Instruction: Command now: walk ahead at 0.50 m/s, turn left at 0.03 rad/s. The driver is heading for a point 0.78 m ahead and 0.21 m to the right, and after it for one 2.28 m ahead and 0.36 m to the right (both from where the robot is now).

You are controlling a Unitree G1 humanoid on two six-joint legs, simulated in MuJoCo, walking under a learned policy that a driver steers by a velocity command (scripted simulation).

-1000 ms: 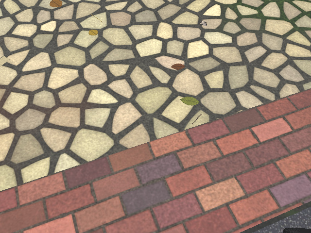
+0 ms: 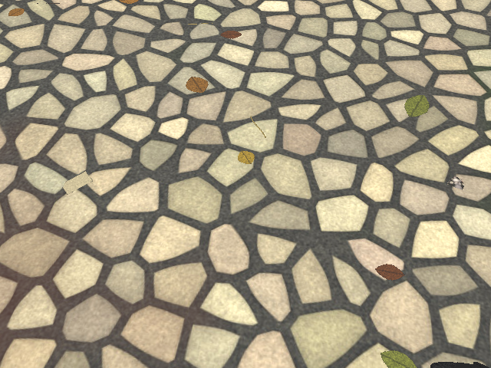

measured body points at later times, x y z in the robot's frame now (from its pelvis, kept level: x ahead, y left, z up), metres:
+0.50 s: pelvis +0.27 -0.04 -0.01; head +0.31 -0.05 +0.44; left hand +0.49 +0.20 -0.09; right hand +0.26 -0.32 -0.14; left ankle +0.09 +0.09 -0.68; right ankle +0.37 -0.14 -0.73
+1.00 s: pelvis +0.55 -0.01 -0.01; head +0.58 +0.00 +0.44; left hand +0.54 +0.28 -0.14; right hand +0.76 -0.26 -0.08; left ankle +0.67 +0.10 -0.73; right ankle +0.38 -0.14 -0.71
